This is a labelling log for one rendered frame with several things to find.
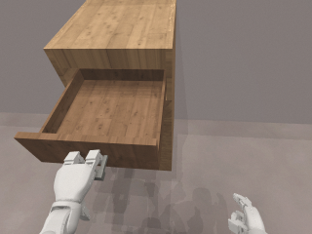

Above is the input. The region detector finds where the right robot hand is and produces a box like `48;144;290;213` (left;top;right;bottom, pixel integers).
228;193;265;234

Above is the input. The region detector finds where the left robot hand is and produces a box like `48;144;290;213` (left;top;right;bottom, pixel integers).
54;149;103;221

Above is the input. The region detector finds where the handle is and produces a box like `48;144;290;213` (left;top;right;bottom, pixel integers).
94;155;108;181

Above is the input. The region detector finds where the drawer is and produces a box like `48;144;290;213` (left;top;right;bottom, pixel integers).
14;68;167;171

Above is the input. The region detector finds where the left robot forearm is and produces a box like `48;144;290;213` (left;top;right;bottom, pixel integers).
39;200;82;234

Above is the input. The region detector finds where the cabinet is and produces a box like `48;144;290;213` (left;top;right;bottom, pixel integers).
43;0;176;172

